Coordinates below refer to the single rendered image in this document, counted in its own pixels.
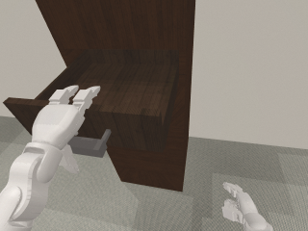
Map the drawer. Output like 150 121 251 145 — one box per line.
3 49 179 153

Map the robot left forearm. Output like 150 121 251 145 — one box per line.
0 141 64 231

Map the cabinet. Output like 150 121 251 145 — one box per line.
35 0 196 192

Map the right robot hand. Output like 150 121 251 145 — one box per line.
221 182 259 225

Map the handle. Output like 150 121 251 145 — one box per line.
67 129 112 158

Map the left robot hand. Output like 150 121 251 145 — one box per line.
32 85 101 174

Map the robot right forearm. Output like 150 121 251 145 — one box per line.
243 212 273 231

